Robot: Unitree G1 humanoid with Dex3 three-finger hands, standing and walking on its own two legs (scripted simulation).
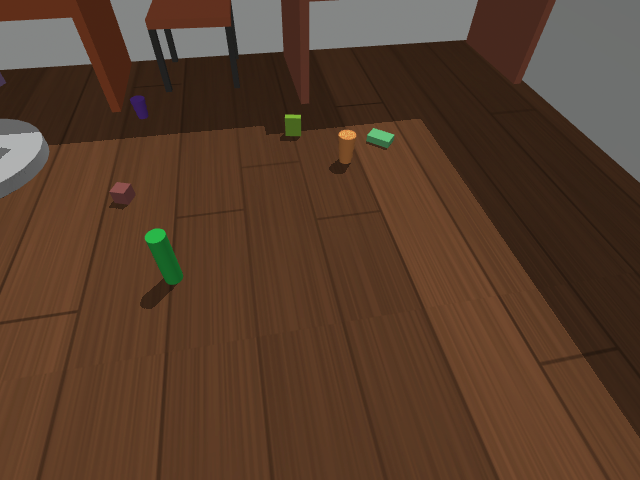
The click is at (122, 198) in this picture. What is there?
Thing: cube
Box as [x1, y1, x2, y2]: [109, 182, 135, 204]
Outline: 116,182 109,191 115,202 128,204 135,194 131,185 128,183
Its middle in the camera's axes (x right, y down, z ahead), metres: -0.92 -0.19 +1.78
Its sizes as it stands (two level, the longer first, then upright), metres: 0.069 0.069 0.069
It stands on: the floor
